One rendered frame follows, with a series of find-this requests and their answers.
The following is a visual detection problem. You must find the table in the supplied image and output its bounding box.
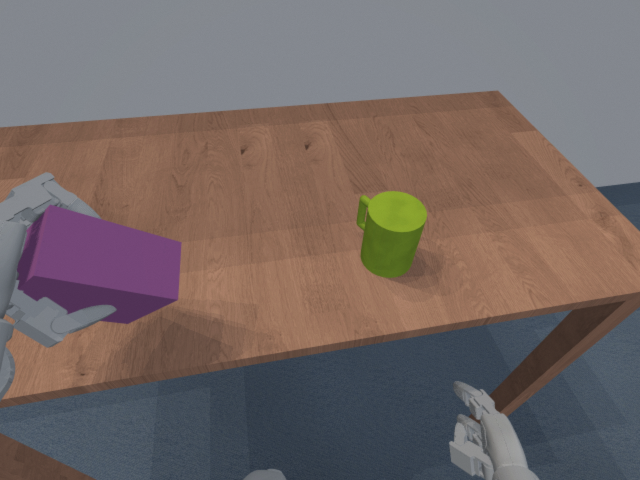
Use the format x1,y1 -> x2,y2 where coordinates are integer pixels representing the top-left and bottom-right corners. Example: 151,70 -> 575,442
0,91 -> 640,480

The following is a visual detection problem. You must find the sponge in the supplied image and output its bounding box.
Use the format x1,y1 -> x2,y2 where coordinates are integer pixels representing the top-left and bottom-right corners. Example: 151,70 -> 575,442
17,205 -> 182,324

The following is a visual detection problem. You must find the right robot hand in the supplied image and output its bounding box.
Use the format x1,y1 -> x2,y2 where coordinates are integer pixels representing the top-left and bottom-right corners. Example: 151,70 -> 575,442
449,381 -> 529,480

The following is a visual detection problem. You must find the left robot hand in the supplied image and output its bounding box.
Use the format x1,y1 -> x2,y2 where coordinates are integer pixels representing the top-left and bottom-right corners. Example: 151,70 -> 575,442
0,172 -> 117,348

